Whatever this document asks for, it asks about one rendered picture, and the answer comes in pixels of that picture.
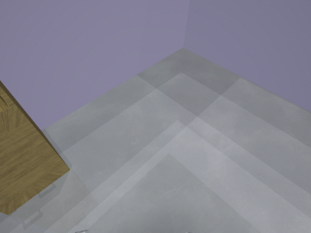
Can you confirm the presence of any cabinet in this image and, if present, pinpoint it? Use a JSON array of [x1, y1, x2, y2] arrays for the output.
[[0, 81, 70, 215]]

